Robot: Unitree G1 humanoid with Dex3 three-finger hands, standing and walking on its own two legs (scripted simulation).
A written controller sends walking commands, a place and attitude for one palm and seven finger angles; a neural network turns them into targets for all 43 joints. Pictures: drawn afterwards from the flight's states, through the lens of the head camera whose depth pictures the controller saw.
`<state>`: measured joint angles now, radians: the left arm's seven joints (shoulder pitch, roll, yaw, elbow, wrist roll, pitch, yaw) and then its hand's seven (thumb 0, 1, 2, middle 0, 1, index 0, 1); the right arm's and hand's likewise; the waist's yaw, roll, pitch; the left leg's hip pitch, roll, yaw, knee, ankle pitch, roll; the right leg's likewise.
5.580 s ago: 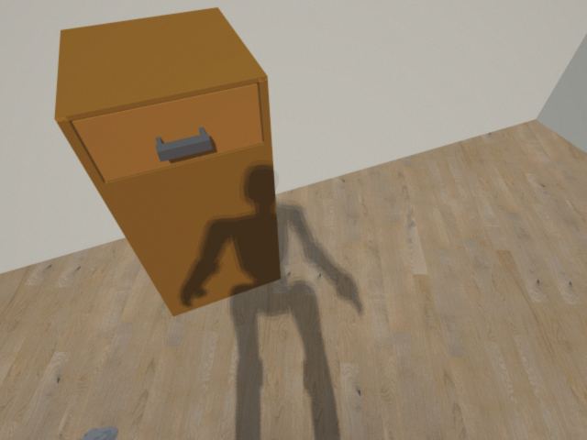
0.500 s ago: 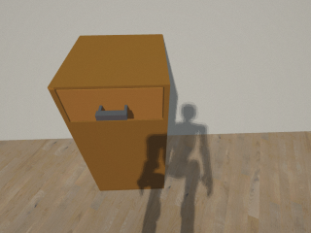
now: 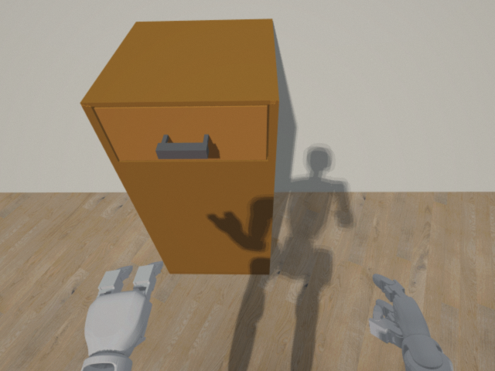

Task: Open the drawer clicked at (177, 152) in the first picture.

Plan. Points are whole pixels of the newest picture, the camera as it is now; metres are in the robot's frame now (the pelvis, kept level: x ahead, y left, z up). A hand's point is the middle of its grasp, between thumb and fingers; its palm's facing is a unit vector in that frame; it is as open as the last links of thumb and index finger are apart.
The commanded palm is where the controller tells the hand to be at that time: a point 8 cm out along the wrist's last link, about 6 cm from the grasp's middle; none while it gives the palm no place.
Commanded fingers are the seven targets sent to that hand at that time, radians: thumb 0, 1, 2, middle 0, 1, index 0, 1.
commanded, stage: raise the hand with hooked fingers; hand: left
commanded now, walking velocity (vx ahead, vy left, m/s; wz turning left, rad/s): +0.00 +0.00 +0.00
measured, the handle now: (184, 144) +0.56 +0.23 +0.02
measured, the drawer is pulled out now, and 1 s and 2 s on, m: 0.00 0.00 0.00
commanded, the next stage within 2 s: move the hooked fingers above the handle in 1.46 s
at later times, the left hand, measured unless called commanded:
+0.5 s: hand (117, 259) +0.26 +0.25 +0.04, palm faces +0.03 -0.09 -1.00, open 11.6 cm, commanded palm +0.24 +0.25 +0.10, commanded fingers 0.00 -0.22 0.42 -0.28 -1.02 -0.28 -1.02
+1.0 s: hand (102, 194) +0.33 +0.28 +0.12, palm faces +0.07 -0.06 -1.00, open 13.7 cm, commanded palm +0.30 +0.27 +0.18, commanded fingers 0.00 -0.50 0.30 -0.30 -1.20 -0.30 -1.20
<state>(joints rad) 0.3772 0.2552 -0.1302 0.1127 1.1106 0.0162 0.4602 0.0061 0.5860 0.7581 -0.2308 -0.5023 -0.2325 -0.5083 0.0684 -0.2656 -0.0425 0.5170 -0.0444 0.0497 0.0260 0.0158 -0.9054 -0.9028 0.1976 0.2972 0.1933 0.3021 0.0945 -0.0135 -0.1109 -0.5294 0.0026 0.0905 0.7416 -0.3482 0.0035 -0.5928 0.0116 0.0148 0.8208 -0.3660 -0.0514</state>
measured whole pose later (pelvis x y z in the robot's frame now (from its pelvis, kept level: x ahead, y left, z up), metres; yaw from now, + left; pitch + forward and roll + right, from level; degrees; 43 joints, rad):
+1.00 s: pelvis +0.04 +0.02 +0.03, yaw +3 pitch +2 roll +1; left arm -0.08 0.45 -0.09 0.03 0.95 0.14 0.08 0.00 -0.47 0.31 -0.32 -1.18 -0.32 -1.19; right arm 0.08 -0.23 0.02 0.60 0.01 0.13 -0.01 0.01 -0.90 -0.90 0.20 0.30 0.20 0.30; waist 0.09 0.08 -0.02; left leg -0.24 -0.02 0.03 0.49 -0.29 0.02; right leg -0.26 -0.01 -0.04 0.52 -0.30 -0.02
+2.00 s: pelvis +0.03 +0.01 +0.03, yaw +3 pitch +5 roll +1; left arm -0.34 0.44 -0.12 0.32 0.97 0.06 0.09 0.00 -0.49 0.30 -0.32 -1.20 -0.32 -1.20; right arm 0.15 -0.25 0.00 0.65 0.03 0.12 -0.03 0.01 -0.90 -0.90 0.20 0.30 0.20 0.30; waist 0.06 0.07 -0.04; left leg -0.30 -0.02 0.03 0.48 -0.27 0.02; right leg -0.32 0.00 -0.04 0.52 -0.28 -0.03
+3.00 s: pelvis +0.04 +0.02 +0.02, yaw +2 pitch +14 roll +0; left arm -0.82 0.41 -0.12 0.98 1.05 0.03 0.23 0.00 -0.49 0.30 -0.32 -1.20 -0.32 -1.20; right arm 0.33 -0.26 -0.06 0.70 0.01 0.11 -0.01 0.01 -0.90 -0.90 0.20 0.30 0.20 0.30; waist -0.07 0.05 -0.10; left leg -0.54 0.00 0.04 0.61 -0.33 0.02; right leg -0.55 0.01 -0.03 0.62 -0.32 -0.03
